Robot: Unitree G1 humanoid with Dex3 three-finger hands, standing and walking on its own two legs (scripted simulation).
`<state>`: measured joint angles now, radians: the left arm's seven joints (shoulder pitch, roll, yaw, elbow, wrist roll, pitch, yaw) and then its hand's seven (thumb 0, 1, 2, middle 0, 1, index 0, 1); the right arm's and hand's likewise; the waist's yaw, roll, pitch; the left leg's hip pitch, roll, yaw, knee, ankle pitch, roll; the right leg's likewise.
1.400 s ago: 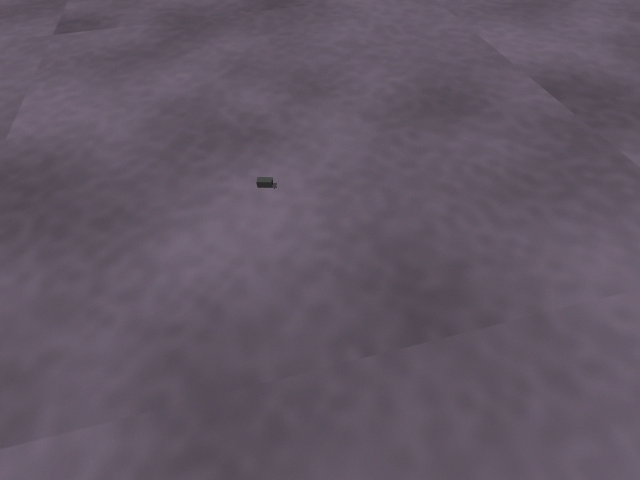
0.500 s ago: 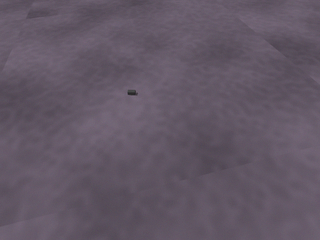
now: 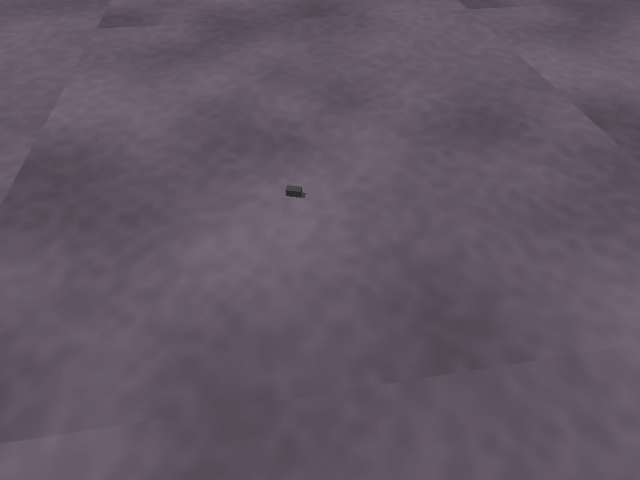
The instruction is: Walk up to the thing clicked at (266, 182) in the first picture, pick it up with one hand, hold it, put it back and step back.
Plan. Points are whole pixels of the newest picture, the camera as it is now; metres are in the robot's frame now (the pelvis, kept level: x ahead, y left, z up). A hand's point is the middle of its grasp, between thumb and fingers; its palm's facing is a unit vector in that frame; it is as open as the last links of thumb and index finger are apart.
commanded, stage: walk up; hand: left
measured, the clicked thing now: (293, 191) +1.43 +0.18 -0.76
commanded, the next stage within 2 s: none
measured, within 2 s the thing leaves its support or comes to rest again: neither
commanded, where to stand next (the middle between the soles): +1.06 -0.06 m, yaw -2 degrees
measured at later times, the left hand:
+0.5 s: hand (181, 338) +0.36 +0.27 -0.14, palm faces -0.13 -0.92 -0.37, open 7.4 cm
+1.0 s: hand (194, 278) +0.51 +0.29 -0.17, palm faces -0.10 -0.94 -0.33, open 7.4 cm
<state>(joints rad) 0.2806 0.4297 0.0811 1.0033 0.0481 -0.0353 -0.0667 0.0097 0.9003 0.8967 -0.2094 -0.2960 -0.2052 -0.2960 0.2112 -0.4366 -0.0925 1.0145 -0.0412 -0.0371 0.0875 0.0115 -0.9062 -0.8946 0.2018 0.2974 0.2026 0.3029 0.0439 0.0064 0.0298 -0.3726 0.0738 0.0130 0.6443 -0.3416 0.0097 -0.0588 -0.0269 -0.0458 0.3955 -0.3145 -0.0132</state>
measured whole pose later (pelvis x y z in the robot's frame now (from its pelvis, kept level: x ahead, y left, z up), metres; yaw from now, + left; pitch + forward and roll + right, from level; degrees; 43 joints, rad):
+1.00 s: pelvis +0.46 +0.01 -0.01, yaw -3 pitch -2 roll +0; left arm 0.32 0.45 0.05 0.92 0.01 -0.03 -0.05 0.01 0.90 0.90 -0.21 -0.30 -0.20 -0.30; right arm 0.28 -0.40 -0.06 0.84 -0.01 -0.11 0.06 0.01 -0.91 -0.89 0.20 0.30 0.20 0.30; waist 0.00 -0.07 0.06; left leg -0.33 0.06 0.11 0.61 -0.25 0.03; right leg -0.36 -0.01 0.03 1.08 -0.42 -0.05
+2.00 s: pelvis +0.82 -0.03 +0.00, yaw -3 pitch -3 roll +1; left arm 0.32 0.43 0.05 0.89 0.02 -0.02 -0.07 0.01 0.90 0.90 -0.21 -0.30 -0.20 -0.30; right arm 0.33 -0.41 -0.04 0.83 -0.01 -0.09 0.05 0.01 -0.90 -0.89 0.21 0.30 0.21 0.30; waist -0.01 -0.06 0.07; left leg -0.20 0.03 0.12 0.49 -0.24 0.04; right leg -0.50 -0.10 -0.01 0.89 -0.30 -0.01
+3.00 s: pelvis +0.99 -0.07 +0.00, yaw -2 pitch -3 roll -1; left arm 0.16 0.37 0.00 1.09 0.01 -0.03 0.00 0.01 0.90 0.90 -0.21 -0.30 -0.20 -0.30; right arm 0.07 -0.36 0.00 1.09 0.00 0.00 0.04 0.01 -0.90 -0.89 0.20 0.30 0.20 0.30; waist 0.01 0.03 0.07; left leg -0.29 0.05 0.04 0.49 -0.15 -0.01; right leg -0.16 -0.03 -0.03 0.48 -0.28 0.02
